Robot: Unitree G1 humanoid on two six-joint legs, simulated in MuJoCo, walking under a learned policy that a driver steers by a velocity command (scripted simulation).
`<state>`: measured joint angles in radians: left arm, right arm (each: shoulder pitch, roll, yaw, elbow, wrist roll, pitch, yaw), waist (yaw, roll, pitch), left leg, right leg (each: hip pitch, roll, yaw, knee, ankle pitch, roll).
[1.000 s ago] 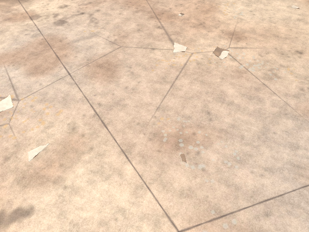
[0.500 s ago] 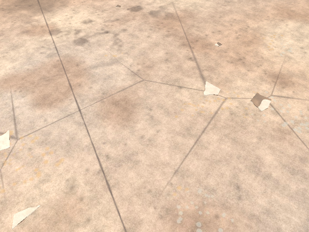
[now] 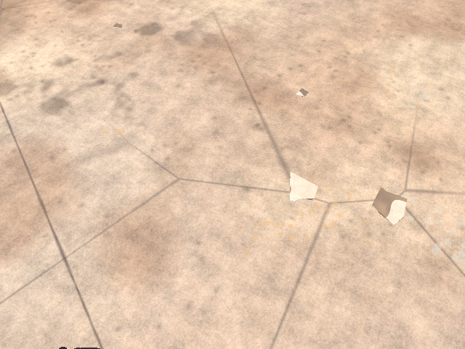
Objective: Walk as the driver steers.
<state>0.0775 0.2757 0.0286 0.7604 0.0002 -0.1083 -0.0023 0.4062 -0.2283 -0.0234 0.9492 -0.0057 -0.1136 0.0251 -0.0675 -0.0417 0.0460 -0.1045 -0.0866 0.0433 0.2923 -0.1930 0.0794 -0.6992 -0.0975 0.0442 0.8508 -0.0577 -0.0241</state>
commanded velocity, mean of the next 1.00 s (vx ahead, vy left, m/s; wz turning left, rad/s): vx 0.10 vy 0.00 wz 0.00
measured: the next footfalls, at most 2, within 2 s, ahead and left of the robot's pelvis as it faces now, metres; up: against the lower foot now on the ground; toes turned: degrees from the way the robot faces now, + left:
right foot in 0.14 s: +0.34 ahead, -0.10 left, +0.00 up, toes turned +0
left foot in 0.46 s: +0.25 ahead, +0.13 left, +0.00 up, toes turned +0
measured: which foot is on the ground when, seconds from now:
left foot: down 0.00-0.16, up 0.18-0.44, down 0.46-1.00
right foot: up 0.00-0.12, down 0.14-1.00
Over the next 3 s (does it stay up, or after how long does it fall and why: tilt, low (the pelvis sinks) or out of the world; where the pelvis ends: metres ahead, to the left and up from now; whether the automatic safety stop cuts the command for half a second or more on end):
stays up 0.65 -0.07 -0.04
